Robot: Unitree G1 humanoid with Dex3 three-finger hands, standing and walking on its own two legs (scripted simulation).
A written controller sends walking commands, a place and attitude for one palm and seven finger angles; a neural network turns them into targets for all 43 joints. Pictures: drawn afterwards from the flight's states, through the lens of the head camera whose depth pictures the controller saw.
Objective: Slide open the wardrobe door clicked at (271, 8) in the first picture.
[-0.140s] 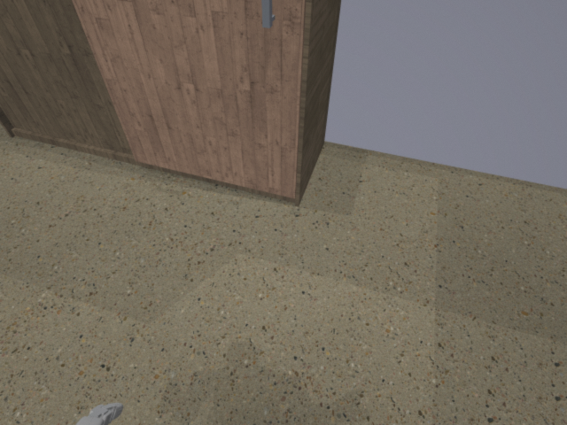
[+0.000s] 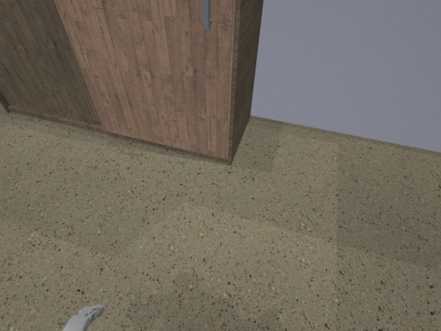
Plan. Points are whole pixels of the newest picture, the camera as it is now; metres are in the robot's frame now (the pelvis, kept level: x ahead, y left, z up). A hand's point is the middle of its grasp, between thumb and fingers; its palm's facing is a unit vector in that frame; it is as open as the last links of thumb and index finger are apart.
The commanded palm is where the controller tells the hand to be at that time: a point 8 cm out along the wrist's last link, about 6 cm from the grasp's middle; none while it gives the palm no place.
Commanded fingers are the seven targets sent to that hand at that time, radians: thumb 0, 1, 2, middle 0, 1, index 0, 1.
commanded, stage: stand and wait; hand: right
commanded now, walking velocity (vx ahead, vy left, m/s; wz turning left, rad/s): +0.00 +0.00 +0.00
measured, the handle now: out of the picture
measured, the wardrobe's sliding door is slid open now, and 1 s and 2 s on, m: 0.00 0.00 0.00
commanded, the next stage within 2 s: look at it before walking up in 0.70 s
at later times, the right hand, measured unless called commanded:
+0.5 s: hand out of the picture +0.05 -0.23 -0.15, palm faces -0.04 +0.94 -0.34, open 7.4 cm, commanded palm none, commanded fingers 0.00 -0.90 -0.90 0.20 0.30 0.20 0.30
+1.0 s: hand out of the picture +0.06 -0.22 -0.15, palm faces -0.05 +0.94 -0.33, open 7.4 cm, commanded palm none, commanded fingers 0.00 -0.90 -0.90 0.20 0.30 0.20 0.30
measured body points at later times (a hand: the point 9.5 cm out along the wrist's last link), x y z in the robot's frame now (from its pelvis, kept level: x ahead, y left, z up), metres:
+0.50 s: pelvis -0.02 +0.02 +0.01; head -0.01 +0.02 +0.46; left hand +0.06 +0.31 -0.13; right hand +0.05 -0.28 -0.13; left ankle -0.01 +0.14 -0.74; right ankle -0.02 -0.11 -0.74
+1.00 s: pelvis -0.02 +0.02 +0.01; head -0.01 +0.02 +0.46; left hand +0.06 +0.32 -0.12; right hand +0.07 -0.27 -0.12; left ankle -0.01 +0.14 -0.74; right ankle -0.02 -0.11 -0.74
